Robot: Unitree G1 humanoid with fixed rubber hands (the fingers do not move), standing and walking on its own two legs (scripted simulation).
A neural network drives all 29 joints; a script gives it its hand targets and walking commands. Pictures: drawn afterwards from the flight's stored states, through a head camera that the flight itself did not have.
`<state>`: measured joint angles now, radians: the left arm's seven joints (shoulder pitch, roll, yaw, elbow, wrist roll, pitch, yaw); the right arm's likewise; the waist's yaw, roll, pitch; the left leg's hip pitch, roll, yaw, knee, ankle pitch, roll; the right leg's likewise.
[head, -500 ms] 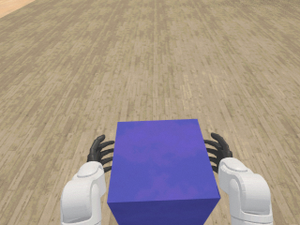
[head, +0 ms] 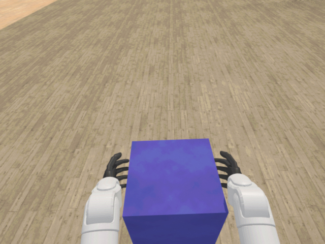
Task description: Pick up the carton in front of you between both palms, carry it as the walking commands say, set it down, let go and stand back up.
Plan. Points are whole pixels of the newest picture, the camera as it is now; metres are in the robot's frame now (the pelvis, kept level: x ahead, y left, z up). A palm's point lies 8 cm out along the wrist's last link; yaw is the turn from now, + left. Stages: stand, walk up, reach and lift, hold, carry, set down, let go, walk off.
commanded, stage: carry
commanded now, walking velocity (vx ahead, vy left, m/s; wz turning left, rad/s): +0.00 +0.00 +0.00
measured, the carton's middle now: (172, 197) +0.28 +0.00 -0.05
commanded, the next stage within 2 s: hold in 1.22 s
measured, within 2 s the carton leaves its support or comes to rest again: neither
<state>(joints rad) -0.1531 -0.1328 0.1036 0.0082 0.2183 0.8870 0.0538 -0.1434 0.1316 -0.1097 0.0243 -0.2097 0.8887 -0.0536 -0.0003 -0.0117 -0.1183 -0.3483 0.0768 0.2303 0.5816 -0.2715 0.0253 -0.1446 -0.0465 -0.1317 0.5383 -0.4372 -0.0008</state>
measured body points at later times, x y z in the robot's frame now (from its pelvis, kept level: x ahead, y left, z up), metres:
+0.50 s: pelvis -0.03 -0.01 +0.00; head -0.06 -0.01 +0.45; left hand +0.27 +0.14 +0.04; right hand +0.27 -0.16 +0.04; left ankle +0.02 +0.10 -0.73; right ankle -0.10 -0.10 -0.73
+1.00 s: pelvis -0.05 -0.01 +0.00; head -0.07 -0.01 +0.45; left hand +0.26 +0.13 +0.04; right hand +0.25 -0.17 +0.04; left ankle +0.02 +0.10 -0.73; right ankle -0.10 -0.10 -0.73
